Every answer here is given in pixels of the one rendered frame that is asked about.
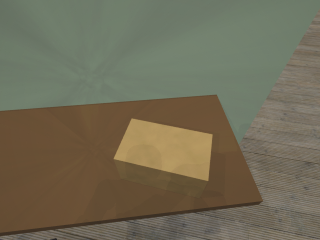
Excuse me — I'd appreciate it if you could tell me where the carton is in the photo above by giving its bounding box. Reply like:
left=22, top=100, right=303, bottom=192
left=114, top=118, right=213, bottom=198

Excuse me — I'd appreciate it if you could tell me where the table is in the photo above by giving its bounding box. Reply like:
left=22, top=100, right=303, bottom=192
left=0, top=94, right=263, bottom=240

